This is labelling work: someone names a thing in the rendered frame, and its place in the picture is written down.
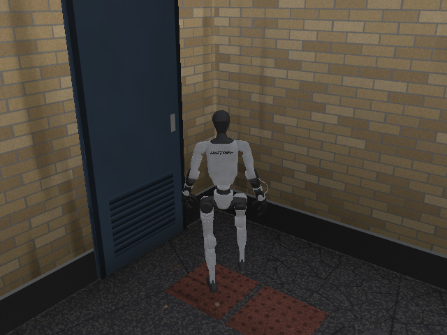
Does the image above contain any robot left forearm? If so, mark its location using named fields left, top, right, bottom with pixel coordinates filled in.
left=182, top=168, right=196, bottom=196

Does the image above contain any robot left hand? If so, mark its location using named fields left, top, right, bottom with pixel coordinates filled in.
left=181, top=194, right=198, bottom=209

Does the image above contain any right robot shin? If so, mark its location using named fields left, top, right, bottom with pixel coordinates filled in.
left=237, top=216, right=247, bottom=262

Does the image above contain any robot right upper arm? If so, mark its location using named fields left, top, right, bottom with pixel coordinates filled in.
left=236, top=140, right=256, bottom=179

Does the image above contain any robot right hand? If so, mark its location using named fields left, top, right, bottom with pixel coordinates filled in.
left=251, top=199, right=268, bottom=217

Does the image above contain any robot right forearm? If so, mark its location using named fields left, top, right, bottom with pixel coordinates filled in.
left=249, top=168, right=265, bottom=201

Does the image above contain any robot torso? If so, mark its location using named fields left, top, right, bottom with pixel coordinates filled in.
left=206, top=138, right=239, bottom=209

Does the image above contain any robot left upper arm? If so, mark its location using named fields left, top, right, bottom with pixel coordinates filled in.
left=189, top=141, right=207, bottom=179

